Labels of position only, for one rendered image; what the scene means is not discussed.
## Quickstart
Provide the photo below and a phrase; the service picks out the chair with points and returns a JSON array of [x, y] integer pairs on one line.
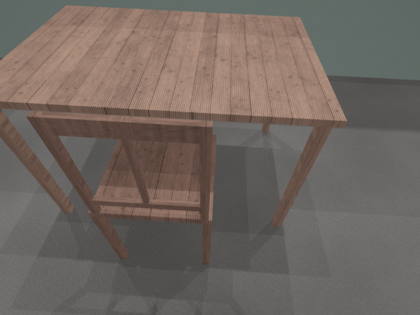
[[161, 169]]

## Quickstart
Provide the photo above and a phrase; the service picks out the table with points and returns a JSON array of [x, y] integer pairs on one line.
[[171, 64]]

